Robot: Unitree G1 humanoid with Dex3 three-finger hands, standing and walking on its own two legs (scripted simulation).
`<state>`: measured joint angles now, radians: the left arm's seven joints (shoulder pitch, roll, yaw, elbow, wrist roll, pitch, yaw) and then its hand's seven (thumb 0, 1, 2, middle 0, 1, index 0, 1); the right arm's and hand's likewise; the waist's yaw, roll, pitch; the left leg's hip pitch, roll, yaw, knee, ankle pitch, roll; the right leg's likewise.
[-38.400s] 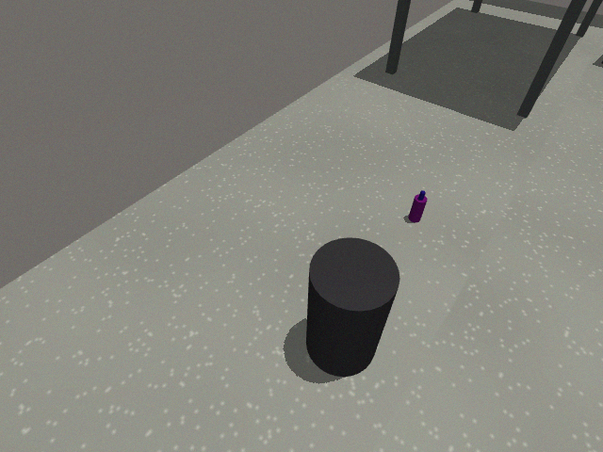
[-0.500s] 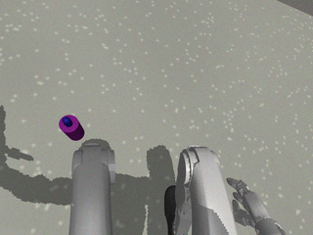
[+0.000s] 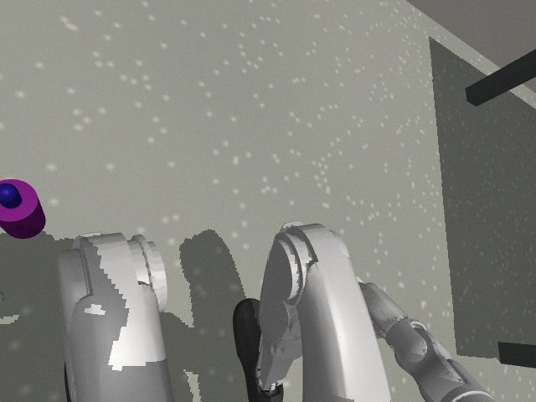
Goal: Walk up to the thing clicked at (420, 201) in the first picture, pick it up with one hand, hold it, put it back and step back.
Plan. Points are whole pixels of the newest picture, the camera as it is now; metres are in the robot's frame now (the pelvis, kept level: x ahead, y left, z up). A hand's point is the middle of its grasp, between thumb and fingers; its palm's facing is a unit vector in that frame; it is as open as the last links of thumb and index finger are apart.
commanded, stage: close in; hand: left
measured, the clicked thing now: (16, 208) +0.38 +0.27 -0.20
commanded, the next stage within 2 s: close in 0.48 s
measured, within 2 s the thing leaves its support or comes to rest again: leaves its support in 1.58 s
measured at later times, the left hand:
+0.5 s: hand (2, 221) +0.36 +0.28 -0.16, palm faces +0.20 -0.98 +0.04, open 17.3 cm
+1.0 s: hand (17, 209) +0.38 +0.27 -0.18, palm faces +0.26 -0.97 -0.01, open 11.0 cm
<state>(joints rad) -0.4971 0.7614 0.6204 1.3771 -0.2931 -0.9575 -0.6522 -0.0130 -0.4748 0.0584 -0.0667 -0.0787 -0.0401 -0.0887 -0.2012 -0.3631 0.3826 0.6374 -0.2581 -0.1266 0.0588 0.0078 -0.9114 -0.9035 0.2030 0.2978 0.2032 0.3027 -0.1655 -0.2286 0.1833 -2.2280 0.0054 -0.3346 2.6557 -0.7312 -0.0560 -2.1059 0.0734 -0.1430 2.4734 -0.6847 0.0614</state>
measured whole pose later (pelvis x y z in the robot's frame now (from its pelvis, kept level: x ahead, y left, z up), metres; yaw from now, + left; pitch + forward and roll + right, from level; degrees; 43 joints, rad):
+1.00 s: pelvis -0.02 +0.01 -0.01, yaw -4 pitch +8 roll -19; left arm -0.50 0.78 0.47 1.43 -0.11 -1.21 -0.05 -0.01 0.18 0.47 -0.43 -0.37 -0.40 -0.38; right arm -0.21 -0.36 0.51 0.57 -0.40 -0.03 0.17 0.00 -0.87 -0.90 0.20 0.30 0.20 0.30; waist -0.21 -0.28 0.31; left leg -2.19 0.00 -0.44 2.71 -0.72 -0.04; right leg -2.03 0.11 -0.22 2.44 -0.63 0.07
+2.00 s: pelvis -0.01 +0.01 +0.02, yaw -1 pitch +17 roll -16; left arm -0.40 0.60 0.37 0.94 -0.11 -0.91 -0.03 0.03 -0.06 1.06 -0.86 -1.09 -0.79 -1.11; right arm -0.09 -0.32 0.30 0.61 -0.26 0.03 0.18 0.00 -0.88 -0.90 0.20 0.30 0.20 0.30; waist -0.14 -0.16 0.12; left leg -2.23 0.01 -0.33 2.59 -0.70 -0.02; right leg -2.07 0.06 -0.17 2.39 -0.65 0.05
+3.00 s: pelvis +0.01 -0.02 +0.09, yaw +7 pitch +31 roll -6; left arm -0.39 0.37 0.38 0.69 -0.18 -0.59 -0.22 0.03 -0.08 1.08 -0.88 -1.06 -0.81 -1.09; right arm 0.02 -0.28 0.03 0.64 -0.07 0.03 0.06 0.01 -0.89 -0.90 0.20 0.30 0.20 0.30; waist -0.07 -0.02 -0.12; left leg -2.16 0.03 -0.15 2.30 -0.69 -0.05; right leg -2.09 0.00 -0.04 2.25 -0.70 0.03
